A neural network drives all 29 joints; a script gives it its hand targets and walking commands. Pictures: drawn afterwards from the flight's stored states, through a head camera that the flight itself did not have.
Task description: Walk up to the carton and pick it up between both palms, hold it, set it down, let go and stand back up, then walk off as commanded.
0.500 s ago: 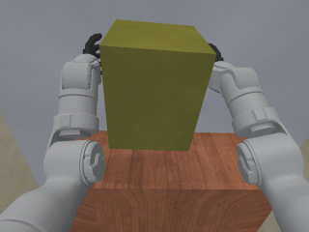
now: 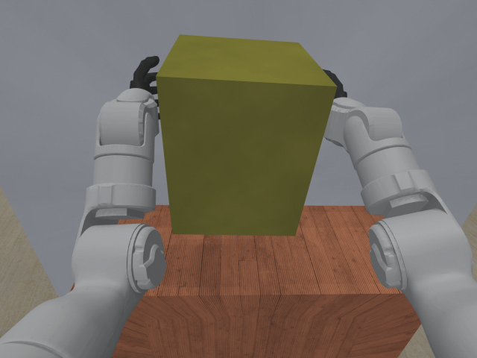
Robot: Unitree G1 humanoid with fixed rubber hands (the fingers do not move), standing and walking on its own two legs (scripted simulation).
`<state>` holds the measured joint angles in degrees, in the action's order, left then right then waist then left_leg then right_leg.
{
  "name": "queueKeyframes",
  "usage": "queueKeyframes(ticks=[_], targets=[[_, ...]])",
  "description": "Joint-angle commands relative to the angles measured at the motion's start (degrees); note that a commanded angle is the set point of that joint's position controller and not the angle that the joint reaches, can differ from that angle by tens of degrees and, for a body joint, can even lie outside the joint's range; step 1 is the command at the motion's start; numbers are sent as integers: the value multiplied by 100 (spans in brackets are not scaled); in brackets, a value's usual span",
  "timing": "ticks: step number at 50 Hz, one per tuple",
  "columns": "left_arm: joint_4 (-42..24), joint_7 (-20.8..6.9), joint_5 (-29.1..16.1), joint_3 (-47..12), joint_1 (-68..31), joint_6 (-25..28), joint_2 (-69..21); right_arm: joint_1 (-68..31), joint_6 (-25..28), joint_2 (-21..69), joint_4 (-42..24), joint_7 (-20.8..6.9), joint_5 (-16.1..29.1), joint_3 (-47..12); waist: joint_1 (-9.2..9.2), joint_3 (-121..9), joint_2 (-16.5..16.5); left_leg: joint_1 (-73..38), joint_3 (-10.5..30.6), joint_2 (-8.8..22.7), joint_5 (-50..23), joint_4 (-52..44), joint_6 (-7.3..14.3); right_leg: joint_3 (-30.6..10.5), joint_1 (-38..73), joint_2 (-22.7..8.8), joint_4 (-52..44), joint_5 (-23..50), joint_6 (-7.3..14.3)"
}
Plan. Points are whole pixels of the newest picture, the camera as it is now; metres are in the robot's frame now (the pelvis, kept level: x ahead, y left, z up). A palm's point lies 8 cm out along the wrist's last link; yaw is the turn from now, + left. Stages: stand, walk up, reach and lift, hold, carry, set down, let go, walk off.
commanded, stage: hold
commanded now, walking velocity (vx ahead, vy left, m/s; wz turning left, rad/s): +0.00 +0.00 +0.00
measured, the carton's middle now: (237, 135) +0.38 +0.01 +0.27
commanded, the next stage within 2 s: none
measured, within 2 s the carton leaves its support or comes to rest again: neither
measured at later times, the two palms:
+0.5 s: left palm (138, 96) +0.36 +0.16 +0.34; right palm (333, 109) +0.36 -0.14 +0.32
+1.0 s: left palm (141, 104) +0.36 +0.15 +0.33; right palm (333, 113) +0.37 -0.14 +0.32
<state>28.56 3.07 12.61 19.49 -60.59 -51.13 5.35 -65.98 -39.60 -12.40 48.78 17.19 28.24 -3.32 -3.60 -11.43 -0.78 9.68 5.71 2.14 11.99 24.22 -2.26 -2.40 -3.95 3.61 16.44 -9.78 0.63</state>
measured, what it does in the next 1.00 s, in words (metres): stands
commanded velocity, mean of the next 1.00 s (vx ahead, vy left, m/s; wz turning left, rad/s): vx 0.00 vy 0.00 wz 0.00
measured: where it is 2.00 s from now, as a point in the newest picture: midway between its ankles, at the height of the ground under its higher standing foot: outside the picture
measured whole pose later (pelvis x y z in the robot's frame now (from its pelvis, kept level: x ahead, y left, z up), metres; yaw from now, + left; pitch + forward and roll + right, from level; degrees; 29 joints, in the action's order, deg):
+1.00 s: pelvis +0.00 +0.00 +0.00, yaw +0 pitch -2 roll -2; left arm 28.5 3.2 12.4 18.8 -60.3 -50.1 5.5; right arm -66.2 -39.2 -12.5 49.0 16.9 28.1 -3.8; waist -3.9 -11.9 -0.5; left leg 10.6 6.1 2.1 11.3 24.0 -2.3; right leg -2.6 -4.8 3.8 16.1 -9.2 0.7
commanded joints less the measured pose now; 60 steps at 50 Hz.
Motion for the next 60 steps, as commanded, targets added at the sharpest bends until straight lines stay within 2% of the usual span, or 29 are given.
queueKeyframes(ticks=[1,4,7,8,9,10,13,17,19,20,21,23,25,26,30,31,32,33,34,36,37,39,48,50,52,56,58,59,60], targets=[[-942,-777,-1123,-1962,-4562,445,-3704,-4877,110,3720,-2010,-806,1053,-707,-107,-2080,-456,-537,-259,-332,-1649,-298,-259,70,477,276,-116,1449,-258],[-935,-692,-1053,-1840,-4386,448,-3491,-5082,117,3873,-2346,-768,1229,-1022,99,-2354,-148,-874,-275,-410,-2193,-80,-133,11,581,310,-68,2047,-348],[-645,-747,-933,-1706,-4380,407,-3484,-4827,73,3646,-1808,-801,949,-733,-15,-1615,-323,-618,-292,-368,-1523,-252,-209,36,190,248,-195,1235,-269],[-632,-756,-901,-1531,-4272,396,-3445,-4855,77,3743,-1852,-803,944,-735,64,-1579,-42,-569,-239,-369,-1419,-283,-89,51,220,218,-206,1165,-335],[-622,-801,-1006,-1645,-4576,443,-3426,-4812,61,3723,-1690,-813,942,-609,-103,-1625,-181,-587,-299,-392,-1114,-310,-142,55,120,178,-253,940,-329],[-566,-771,-915,-1584,-4503,441,-3390,-5184,107,3880,-1996,-814,992,-794,119,-1732,60,-528,-277,-406,-1178,-328,-48,99,165,246,-219,946,-353],[-421,-783,-1108,-1926,-4821,472,-3531,-5204,146,3731,-1829,-804,780,-574,-142,-1725,-294,-363,-298,-363,-776,-352,-128,31,68,181,-201,781,-246],[-517,-777,-1160,-1630,-4755,564,-3417,-5395,150,4056,-2220,-727,975,-845,94,-2284,-19,-582,-303,-491,-1271,-169,-3,-10,296,157,-177,1322,-428],[-133,-798,-987,-1426,-4563,527,-3355,-5208,90,3853,-1768,-730,810,-574,20,-1684,-85,-557,-281,-429,-1072,-275,-29,-15,56,125,-307,934,-390],[153,-840,-775,-1083,-4480,477,-3135,-5189,84,3821,-1528,-749,704,-510,157,-1315,77,-400,-300,-398,-792,-363,59,-42,-68,109,-315,648,-383],[263,-897,-812,-1120,-4464,480,-3137,-5051,67,3770,-1303,-727,670,-315,13,-1219,75,-316,-303,-427,-489,-429,54,-36,-54,76,-379,439,-360],[-232,-905,-948,-1413,-4572,540,-3302,-5103,117,3896,-1691,-730,768,-540,-4,-1718,82,-474,-316,-435,-985,-386,3,10,236,159,-224,1111,-384],[27,-926,-1065,-1542,-4654,515,-3433,-5348,140,3686,-1746,-701,816,-491,-174,-1723,-181,-463,-314,-465,-1057,-276,-76,-32,211,109,-282,1251,-381],[-218,-897,-1010,-1579,-4601,511,-3376,-5462,213,3868,-2087,-704,940,-738,62,-2054,-98,-564,-299,-419,-1403,-246,-27,29,393,201,-140,1465,-345],[270,-948,-815,-1305,-4454,502,-3256,-5187,137,3551,-1422,-714,702,-338,-113,-1381,-227,-279,-245,-390,-510,-428,-28,-26,13,85,-355,445,-308],[15,-976,-925,-1336,-4498,542,-3338,-5117,150,3748,-1747,-697,794,-442,-82,-1587,-65,-301,-277,-425,-716,-391,-8,-61,206,87,-330,701,-349],[-221,-930,-1085,-1707,-4930,584,-3615,-5298,155,3740,-1622,-728,727,-342,-214,-1789,-371,-332,-265,-374,-860,-396,-159,45,280,138,-201,823,-306],[-358,-900,-1108,-1672,-4809,589,-3633,-5244,182,3857,-1707,-768,906,-576,-55,-1791,-181,-422,-213,-347,-1159,-327,-96,18,310,225,-166,1012,-284],[-399,-893,-1259,-1870,-4917,595,-3643,-5339,190,3847,-1919,-728,918,-569,-208,-1935,-392,-523,-256,-377,-1295,-255,-156,-3,369,173,-195,1294,-301],[-169,-884,-933,-1555,-4592,538,-3475,-5127,153,3631,-1580,-731,857,-477,-144,-1592,-448,-434,-263,-402,-1277,-275,-173,38,264,163,-204,1158,-308],[-218,-848,-919,-1426,-4727,544,-3418,-5079,154,3733,-1373,-767,890,-548,82,-1654,-325,-506,-287,-372,-1334,-265,-109,-9,217,195,-183,974,-267],[-423,-825,-1096,-1795,-4591,564,-3606,-5115,195,3623,-1795,-771,985,-607,-129,-1932,-368,-535,-246,-345,-1464,-282,-196,31,300,241,-190,1184,-250],[-814,-740,-1128,-1913,-4627,548,-3625,-5097,219,3701,-2002,-817,993,-759,-47,-2183,-285,-714,-256,-358,-1709,-177,-179,44,314,268,-146,1381,-290],[-567,-686,-1096,-1926,-4575,491,-3736,-5105,181,3514,-1917,-864,982,-662,-193,-1692,-506,-552,-186,-281,-1459,-318,-239,68,186,291,-188,1125,-193],[-201,-712,-1013,-1635,-4733,524,-3585,-5132,153,3590,-1341,-941,835,-445,-77,-1477,-344,-346,-268,-299,-688,-452,-178,67,-31,225,-295,394,-221],[-400,-699,-1087,-1871,-4611,538,-3577,-5532,248,3727,-2227,-841,980,-775,3,-2199,-243,-645,-288,-388,-1507,-204,-123,24,388,226,-175,1328,-293],[-604,-689,-1163,-1796,-4714,592,-3523,-5383,195,3982,-2092,-828,1050,-889,101,-2271,-102,-683,-244,-450,-1591,-133,-41,23,308,218,-186,1386,-363],[-597,-711,-1138,-1868,-4646,548,-3627,-5023,183,3846,-1941,-784,1011,-745,-143,-2069,-302,-730,-235,-440,-1588,-179,-133,29,266,213,-198,1456,-318],[-480,-727,-1061,-1652,-4521,527,-3480,-4964,144,3792,-1789,-767,921,-662,-81,-1773,-174,-679,-248,-429,-1552,-190,-95,-3,188,180,-219,1387,-328]])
